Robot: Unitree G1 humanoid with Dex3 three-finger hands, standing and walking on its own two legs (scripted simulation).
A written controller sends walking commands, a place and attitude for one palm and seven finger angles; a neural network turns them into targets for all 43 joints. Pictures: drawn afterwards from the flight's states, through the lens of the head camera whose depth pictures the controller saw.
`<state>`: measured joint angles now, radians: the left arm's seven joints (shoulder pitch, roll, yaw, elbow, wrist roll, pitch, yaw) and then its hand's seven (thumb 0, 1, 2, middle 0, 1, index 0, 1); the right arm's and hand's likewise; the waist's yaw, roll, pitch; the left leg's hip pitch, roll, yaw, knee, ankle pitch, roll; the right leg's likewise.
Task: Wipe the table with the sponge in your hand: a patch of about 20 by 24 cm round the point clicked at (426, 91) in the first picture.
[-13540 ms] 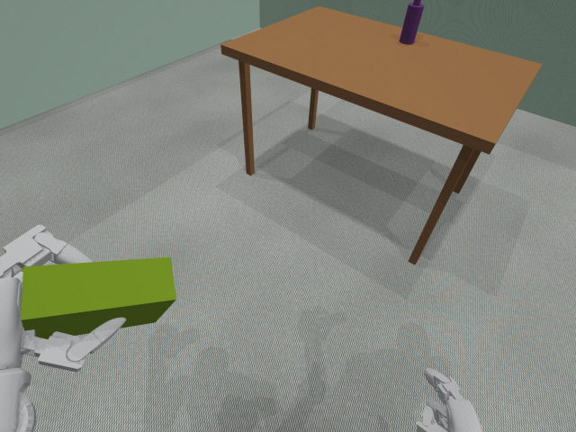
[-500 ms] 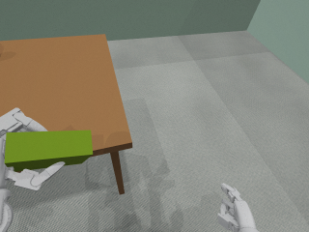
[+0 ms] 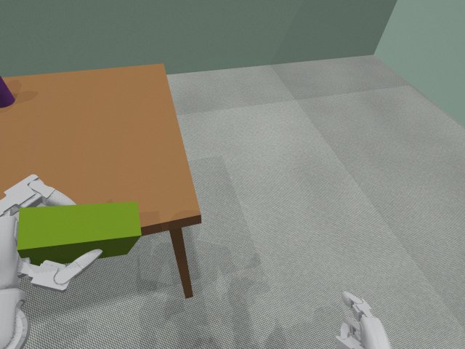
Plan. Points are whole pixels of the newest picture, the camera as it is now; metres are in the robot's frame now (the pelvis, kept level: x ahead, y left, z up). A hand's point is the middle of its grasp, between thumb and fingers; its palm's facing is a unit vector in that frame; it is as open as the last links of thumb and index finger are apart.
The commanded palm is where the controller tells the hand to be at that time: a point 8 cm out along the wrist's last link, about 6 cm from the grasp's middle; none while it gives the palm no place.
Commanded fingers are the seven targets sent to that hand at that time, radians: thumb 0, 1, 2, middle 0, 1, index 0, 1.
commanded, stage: shuffle to correct the standing spot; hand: left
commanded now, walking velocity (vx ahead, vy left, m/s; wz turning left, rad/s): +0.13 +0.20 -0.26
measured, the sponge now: (100, 233) +0.23 +0.21 +0.13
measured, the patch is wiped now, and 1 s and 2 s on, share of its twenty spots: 0.00 0.00 0.00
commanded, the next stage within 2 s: come to a stop and stand still in 1.90 s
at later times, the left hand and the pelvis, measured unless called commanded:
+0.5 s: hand (56, 209) +0.25 +0.27 +0.16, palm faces +0.36 -0.85 -0.38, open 9.2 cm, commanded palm +0.19 +0.31 +0.17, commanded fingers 0.00 0.10 1.30 -1.20 -1.60 -1.20 -1.60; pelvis +0.03 +0.03 -0.02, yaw -1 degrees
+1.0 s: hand (8, 205) +0.25 +0.33 +0.16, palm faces +0.37 -0.84 -0.40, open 9.2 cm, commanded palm +0.20 +0.37 +0.17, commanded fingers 0.00 0.10 1.30 -1.20 -1.60 -1.20 -1.60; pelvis +0.03 +0.10 -0.01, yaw -3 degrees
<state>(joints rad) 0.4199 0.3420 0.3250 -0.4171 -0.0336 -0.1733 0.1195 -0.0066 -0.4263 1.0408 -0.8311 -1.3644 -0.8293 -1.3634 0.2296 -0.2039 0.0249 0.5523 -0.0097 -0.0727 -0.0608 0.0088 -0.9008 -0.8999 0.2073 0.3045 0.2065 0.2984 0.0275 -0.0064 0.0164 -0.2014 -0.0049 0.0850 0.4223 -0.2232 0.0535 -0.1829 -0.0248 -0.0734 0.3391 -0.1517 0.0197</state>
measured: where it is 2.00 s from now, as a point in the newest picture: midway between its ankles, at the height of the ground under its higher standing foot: outside the picture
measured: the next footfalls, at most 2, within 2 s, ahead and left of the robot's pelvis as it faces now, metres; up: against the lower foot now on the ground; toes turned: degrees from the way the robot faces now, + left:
right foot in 0.74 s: +0.07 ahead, -0.05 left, +0.00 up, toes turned -10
left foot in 1.02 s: +0.14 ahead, +0.33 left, +0.00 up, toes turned -5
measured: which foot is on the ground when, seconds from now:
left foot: down 0.00-0.74, up 0.76-1.00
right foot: down 0.00-0.56, up 0.58-0.72, down 0.74-1.00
